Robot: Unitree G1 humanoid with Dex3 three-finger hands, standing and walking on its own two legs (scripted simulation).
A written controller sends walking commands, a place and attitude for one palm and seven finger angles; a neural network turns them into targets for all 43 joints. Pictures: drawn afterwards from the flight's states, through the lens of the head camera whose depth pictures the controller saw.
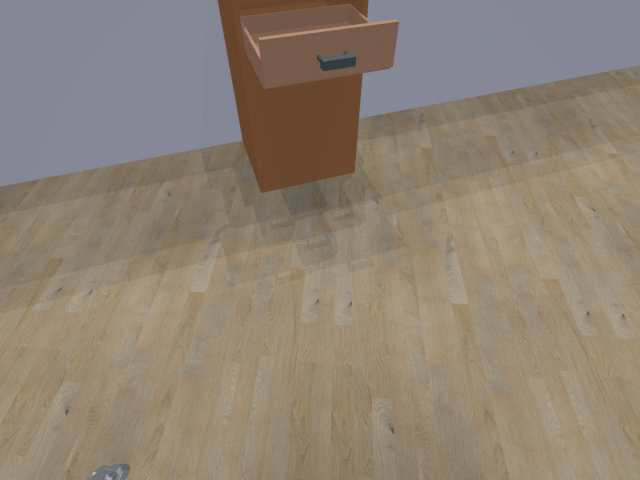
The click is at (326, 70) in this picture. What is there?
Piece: drawer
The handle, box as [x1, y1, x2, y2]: [317, 51, 355, 70]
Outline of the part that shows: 355,56 352,53 349,54 346,51 344,51 342,55 322,58 319,55 317,55 317,58 320,62 320,67 323,70 353,66 355,65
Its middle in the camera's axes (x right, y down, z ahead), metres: +0.04 -0.54 +1.17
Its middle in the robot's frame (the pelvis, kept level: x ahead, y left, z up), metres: +1.24 +0.03 -0.03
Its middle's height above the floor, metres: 0.74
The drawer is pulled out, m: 0.29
